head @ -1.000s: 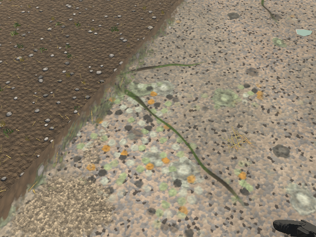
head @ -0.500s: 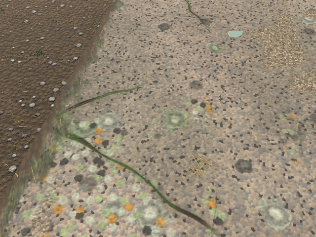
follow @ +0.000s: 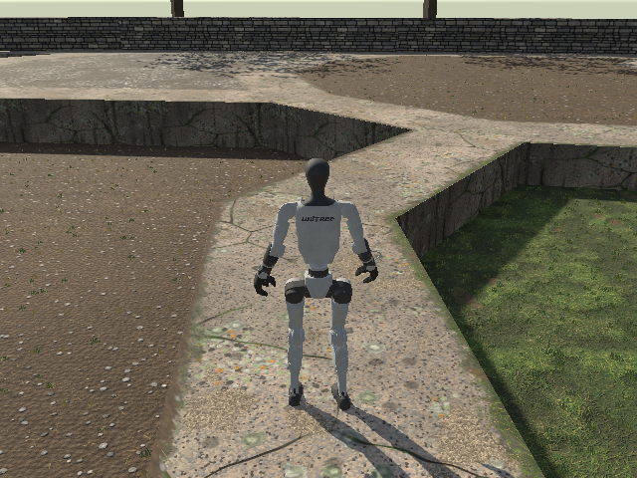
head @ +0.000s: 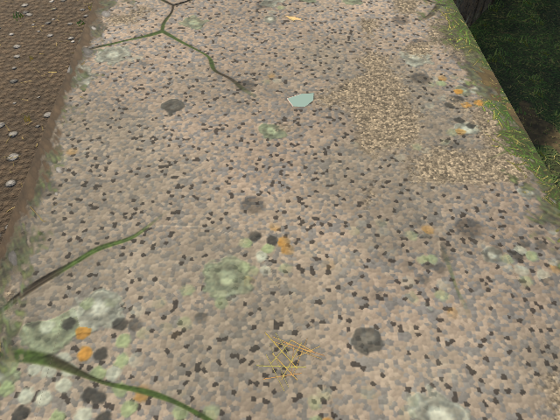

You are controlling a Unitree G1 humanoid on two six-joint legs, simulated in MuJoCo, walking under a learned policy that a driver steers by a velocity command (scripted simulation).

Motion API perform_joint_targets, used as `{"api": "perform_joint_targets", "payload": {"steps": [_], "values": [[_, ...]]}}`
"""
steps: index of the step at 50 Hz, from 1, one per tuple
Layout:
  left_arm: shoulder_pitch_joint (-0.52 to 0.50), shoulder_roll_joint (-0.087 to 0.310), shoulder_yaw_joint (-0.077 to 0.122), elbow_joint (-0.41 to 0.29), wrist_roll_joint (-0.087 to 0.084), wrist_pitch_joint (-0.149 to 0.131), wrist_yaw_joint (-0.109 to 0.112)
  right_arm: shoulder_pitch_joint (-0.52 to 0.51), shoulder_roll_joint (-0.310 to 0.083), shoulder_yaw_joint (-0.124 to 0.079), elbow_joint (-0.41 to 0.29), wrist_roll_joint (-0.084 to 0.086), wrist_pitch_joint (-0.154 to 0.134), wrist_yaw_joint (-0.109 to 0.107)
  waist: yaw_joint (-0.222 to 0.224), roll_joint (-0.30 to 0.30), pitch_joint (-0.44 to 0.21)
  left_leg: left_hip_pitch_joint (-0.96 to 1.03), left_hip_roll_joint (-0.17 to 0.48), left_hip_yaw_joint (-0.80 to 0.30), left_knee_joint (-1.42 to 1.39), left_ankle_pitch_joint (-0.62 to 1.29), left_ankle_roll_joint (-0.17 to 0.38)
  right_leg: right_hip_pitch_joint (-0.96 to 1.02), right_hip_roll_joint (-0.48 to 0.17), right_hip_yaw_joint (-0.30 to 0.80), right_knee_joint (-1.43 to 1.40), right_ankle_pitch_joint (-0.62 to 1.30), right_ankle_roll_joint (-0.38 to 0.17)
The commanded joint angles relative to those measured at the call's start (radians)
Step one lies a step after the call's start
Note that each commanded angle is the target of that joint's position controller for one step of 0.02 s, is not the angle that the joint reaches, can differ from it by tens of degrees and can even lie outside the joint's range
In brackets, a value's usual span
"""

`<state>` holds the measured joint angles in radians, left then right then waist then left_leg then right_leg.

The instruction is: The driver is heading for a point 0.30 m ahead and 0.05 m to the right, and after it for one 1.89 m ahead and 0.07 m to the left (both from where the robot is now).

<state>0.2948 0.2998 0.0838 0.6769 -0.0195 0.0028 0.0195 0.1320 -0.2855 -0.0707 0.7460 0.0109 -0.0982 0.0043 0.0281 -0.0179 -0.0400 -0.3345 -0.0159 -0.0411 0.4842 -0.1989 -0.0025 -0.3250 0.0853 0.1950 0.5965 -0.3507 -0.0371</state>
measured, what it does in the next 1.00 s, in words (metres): walks ahead: right foot, then left foot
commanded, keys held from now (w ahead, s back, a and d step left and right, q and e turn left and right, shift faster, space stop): w+e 0.20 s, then e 0.26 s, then q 0.54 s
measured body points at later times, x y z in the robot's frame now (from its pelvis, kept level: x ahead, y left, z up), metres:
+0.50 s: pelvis +0.19 -0.04 -0.02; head +0.25 -0.06 +0.43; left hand +0.48 +0.13 -0.09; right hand +0.15 -0.34 -0.14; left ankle +0.07 +0.13 -0.65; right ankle +0.27 -0.15 -0.73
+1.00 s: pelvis +0.27 -0.02 +0.00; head +0.31 +0.01 +0.45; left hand +0.49 +0.23 -0.11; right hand +0.34 -0.32 -0.09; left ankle +0.30 +0.08 -0.73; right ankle +0.24 -0.15 -0.67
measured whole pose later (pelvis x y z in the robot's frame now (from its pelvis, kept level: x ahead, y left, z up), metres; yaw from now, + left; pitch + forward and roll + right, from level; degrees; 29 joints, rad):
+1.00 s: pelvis +0.27 -0.02 +0.00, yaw -8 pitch +2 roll -3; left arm 0.08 0.30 0.08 0.74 0.00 0.03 0.04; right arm 0.24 -0.29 -0.05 0.74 -0.01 0.00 -0.01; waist -0.03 -0.03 0.04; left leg -0.31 0.01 -0.03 0.56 -0.27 0.03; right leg -0.48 0.04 0.00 0.99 -0.49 0.03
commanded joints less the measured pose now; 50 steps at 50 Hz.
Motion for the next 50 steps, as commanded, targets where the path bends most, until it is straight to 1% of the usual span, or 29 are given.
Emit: {"api": "perform_joint_targets", "payload": {"steps": [1, 2, 3, 6, 11, 15, 18, 20, 21, 22, 23, 24, 25, 26, 27, 28, 30, 32, 34, 38, 41, 43, 44, 45, 46, 47, 48, 49, 50], "values": [[-0.093, 0.037, -0.005, -0.161, -0.013, -0.035, -0.002, 0.239, -0.263, -0.072, 0.009, -0.044, -0.009, -0.003, -0.091, 0.280, 0.003, 0.396, 0.449, -0.673, -0.296, -0.551, 0.213, -0.564, -0.027, -0.032, 0.391, -0.243, -0.013], [-0.085, 0.106, 0.012, -0.144, -0.012, -0.040, -0.004, 0.178, -0.200, -0.057, -0.012, -0.025, -0.012, -0.003, -0.078, 0.226, 0.072, 0.362, 0.431, -0.631, -0.303, -0.602, 0.226, -0.615, -0.092, -0.018, 0.493, -0.167, -0.005], [-0.077, 0.128, 0.022, -0.120, -0.006, -0.038, -0.008, 0.147, -0.142, -0.041, -0.017, -0.010, -0.011, -0.007, -0.073, 0.189, 0.101, 0.350, 0.372, -0.508, -0.293, -0.509, 0.190, -0.625, -0.103, -0.026, 0.527, -0.085, 0.005], [-0.091, 0.090, 0.020, -0.108, 0.000, -0.040, -0.023, 0.122, -0.107, -0.024, -0.017, -0.021, -0.008, -0.015, -0.068, 0.147, 0.099, 0.293, 0.279, -0.234, -0.315, -0.152, 0.136, -0.560, -0.145, -0.058, 0.549, 0.106, 0.030], [-0.163, 0.042, 0.006, -0.145, -0.004, -0.037, -0.033, 0.164, -0.116, -0.023, 0.017, -0.027, -0.006, -0.020, -0.086, 0.117, 0.102, 0.294, 0.248, -0.005, -0.312, 0.216, 0.144, -0.527, -0.150, -0.104, 0.420, 0.270, 0.068], [-0.267, -0.004, -0.013, -0.179, 0.008, -0.041, -0.065, 0.168, -0.162, -0.028, 0.039, -0.011, 0.022, -0.035, -0.110, 0.125, 0.113, 0.250, 0.228, 0.150, -0.251, 0.476, 0.118, -0.342, -0.130, -0.230, 0.141, 0.368, 0.064], [-0.258, 0.031, 0.003, -0.190, 0.004, -0.035, -0.087, 0.173, -0.202, -0.039, 0.046, 0.011, 0.037, -0.039, -0.086, 0.143, 0.071, 0.325, 0.257, 0.173, -0.150, 0.681, 0.103, -0.240, -0.091, -0.266, 0.044, 0.298, 0.018], [-0.133, 0.090, 0.033, -0.162, 0.010, -0.031, -0.088, 0.153, -0.223, -0.049, 0.037, 0.026, 0.045, -0.047, -0.008, 0.153, -0.004, 0.347, 0.258, 0.187, 0.034, 0.870, 0.082, -0.080, -0.034, -0.288, -0.022, 0.245, -0.036], [-0.002, 0.136, 0.058, -0.126, 0.010, -0.030, -0.077, 0.140, -0.207, -0.045, 0.027, 0.029, 0.045, -0.047, 0.065, 0.122, -0.070, 0.283, 0.227, 0.210, 0.214, 0.814, 0.052, 0.112, -0.010, -0.278, -0.112, 0.347, -0.075], [0.090, 0.201, 0.077, -0.113, 0.009, -0.019, -0.049, 0.175, -0.159, -0.028, 0.006, -0.001, 0.035, -0.039, 0.098, -0.004, -0.153, 0.050, 0.167, 0.213, 0.507, 0.412, -0.003, 0.389, -0.127, -0.118, -0.112, 0.652, -0.138], [0.023, 0.300, 0.071, -0.147, 0.032, -0.023, -0.032, 0.301, -0.038, 0.016, -0.034, -0.056, 0.020, -0.016, -0.039, -0.260, -0.298, -0.323, -0.004, 0.125, 0.890, -0.542, -0.064, 0.705, -0.444, 0.358, -0.023, 1.100, -0.361], [0.039, 0.223, 0.053, -0.174, 0.036, -0.024, -0.036, 0.276, -0.149, 0.005, -0.005, -0.024, 0.011, -0.002, 0.054, -0.141, -0.501, -0.306, 0.014, -0.074, 0.991, -0.508, -0.055, 0.684, -0.502, 0.447, -0.114, 0.935, -0.424], [-0.025, 0.155, 0.029, -0.164, 0.033, -0.028, -0.042, 0.173, -0.180, -0.004, -0.023, 0.012, 0.019, -0.001, 0.055, -0.080, -0.359, -0.352, 0.064, -0.059, 0.964, -0.407, -0.044, 0.570, -0.442, 0.288, -0.140, 0.863, -0.363], [-0.075, 0.098, 0.011, -0.146, 0.013, -0.030, -0.041, 0.148, -0.156, 0.003, -0.022, 0.007, 0.030, -0.009, 0.019, -0.006, -0.239, -0.362, 0.108, -0.035, 0.863, -0.336, -0.046, 0.431, -0.380, 0.173, -0.158, 0.778, -0.298], [-0.115, 0.062, -0.004, -0.138, 0.009, -0.030, -0.039, 0.140, -0.142, 0.005, -0.008, -0.002, 0.045, -0.020, -0.008, 0.013, -0.171, -0.311, 0.136, -0.033, 0.777, -0.303, -0.053, 0.297, -0.342, 0.115, -0.188, 0.723, -0.261], [-0.148, 0.058, -0.009, -0.128, 0.022, -0.032, -0.040, 0.163, -0.141, 0.003, 0.003, -0.001, 0.064, -0.025, -0.045, -0.012, -0.132, -0.205, 0.145, -0.029, 0.724, -0.274, -0.059, 0.152, -0.317, 0.062, -0.225, 0.712, -0.248], [-0.198, 0.058, -0.011, -0.098, 0.048, -0.046, -0.043, 0.231, -0.094, 0.013, 0.032, -0.004, 0.088, -0.031, -0.093, -0.054, -0.110, -0.044, 0.130, -0.001, 0.600, -0.219, -0.075, -0.017, -0.281, -0.049, -0.271, 0.722, -0.239], [-0.215, 0.055, -0.011, -0.069, 0.056, -0.056, -0.037, 0.216, -0.066, 0.023, 0.035, -0.013, 0.094, -0.038, -0.087, -0.076, -0.102, 0.011, 0.128, 0.001, 0.447, -0.160, -0.082, -0.038, -0.267, -0.109, -0.282, 0.702, -0.224], [-0.211, 0.074, -0.005, -0.044, 0.058, -0.052, -0.028, 0.169, -0.080, 0.022, 0.026, -0.010, 0.100, -0.039, -0.061, -0.084, -0.101, 0.027, 0.125, 0.004, 0.366, -0.088, -0.076, -0.018, -0.288, -0.109, -0.304, 0.553, -0.219], [-0.203, 0.120, 0.010, -0.016, 0.041, -0.017, -0.004, 0.068, -0.130, 0.002, -0.027, 0.000, 0.120, -0.039, -0.021, -0.091, -0.016, -0.055, 0.113, 0.022, 0.348, -0.149, -0.051, 0.020, -0.343, -0.048, -0.341, 0.193, -0.217], [-0.207, 0.113, 0.011, -0.002, 0.025, -0.001, 0.007, 0.069, -0.106, 0.001, -0.040, -0.003, 0.122, -0.029, -0.030, -0.080, 0.002, -0.056, 0.094, 0.054, 0.268, -0.172, -0.022, 0.085, -0.361, -0.048, -0.292, 0.223, -0.200], [-0.214, 0.109, 0.013, 0.006, 0.008, 0.011, 0.014, 0.125, -0.094, -0.002, -0.024, -0.008, 0.116, -0.015, -0.065, -0.070, -0.018, 0.038, 0.057, 0.089, 0.096, -0.055, 0.013, 0.101, -0.331, -0.103, -0.197, 0.305, -0.149], [-0.179, 0.091, 0.012, 0.020, 0.001, 0.014, 0.017, 0.135, -0.128, -0.011, -0.029, -0.016, 0.114, -0.011, -0.063, -0.016, -0.004, 0.076, 0.081, 0.017, -0.022, 0.089, 0.050, 0.079, -0.281, -0.155, -0.101, 0.266, -0.082], [-0.162, 0.042, 0.003, -0.004, 0.028, 0.009, 0.017, 0.140, -0.236, -0.037, -0.046, -0.020, 0.111, -0.023, -0.011, 0.239, -0.023, 0.170, 0.271, -0.255, -0.091, 0.380, 0.143, -0.063, -0.153, -0.289, 0.148, 0.112, 0.021], [-0.281, 0.052, 0.004, -0.047, 0.035, 0.004, 0.022, 0.147, -0.258, -0.042, -0.057, -0.032, 0.108, -0.020, -0.078, 0.357, 0.019, 0.200, 0.395, -0.465, -0.162, 0.507, 0.317, -0.276, -0.007, -0.264, 0.308, -0.241, 0.071], [-0.295, 0.076, 0.014, -0.044, 0.033, 0.003, 0.021, 0.174, -0.231, -0.036, -0.064, -0.049, 0.092, -0.016, -0.098, 0.254, -0.018, 0.224, 0.384, -0.455, -0.162, 0.511, 0.345, -0.314, -0.030, -0.162, 0.483, -0.302, 0.073], [-0.269, 0.078, 0.019, -0.030, 0.022, 0.007, 0.020, 0.141, -0.213, -0.035, -0.067, -0.040, 0.080, -0.018, -0.069, 0.184, -0.033, 0.250, 0.332, -0.377, -0.130, 0.509, 0.297, -0.332, -0.052, -0.129, 0.540, -0.238, 0.072], [-0.240, 0.072, 0.022, -0.009, 0.019, 0.012, 0.023, 0.092, -0.199, -0.036, -0.080, -0.020, 0.078, -0.021, -0.045, 0.131, -0.035, 0.256, 0.285, -0.315, -0.109, 0.505, 0.248, -0.342, -0.063, -0.123, 0.534, -0.177, 0.080], [-0.235, 0.083, 0.026, -0.004, 0.023, 0.015, 0.028, 0.062, -0.185, -0.032, -0.090, -0.003, 0.082, -0.027, -0.036, 0.124, -0.042, 0.263, 0.269, -0.294, -0.102, 0.508, 0.224, -0.339, -0.077, -0.115, 0.512, -0.128, 0.090]]}}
